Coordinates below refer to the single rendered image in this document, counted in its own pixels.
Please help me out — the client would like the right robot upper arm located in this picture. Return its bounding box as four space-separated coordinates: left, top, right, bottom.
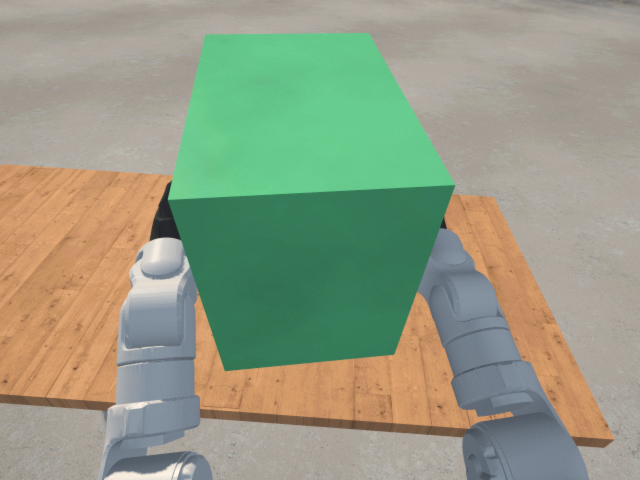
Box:
462 412 587 480

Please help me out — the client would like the carton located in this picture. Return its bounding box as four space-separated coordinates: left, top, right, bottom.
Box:
168 33 455 371

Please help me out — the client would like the left robot hand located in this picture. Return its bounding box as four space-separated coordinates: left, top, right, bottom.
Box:
150 181 181 241

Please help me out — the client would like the robot left forearm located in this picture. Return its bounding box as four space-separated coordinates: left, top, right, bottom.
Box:
98 238 200 480

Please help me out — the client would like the table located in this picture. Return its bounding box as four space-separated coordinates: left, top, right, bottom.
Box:
0 164 615 448

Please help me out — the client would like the left robot upper arm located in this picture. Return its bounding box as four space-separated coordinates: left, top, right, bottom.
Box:
104 451 213 480

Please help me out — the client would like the robot right forearm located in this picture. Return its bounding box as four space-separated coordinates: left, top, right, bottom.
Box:
417 228 589 480

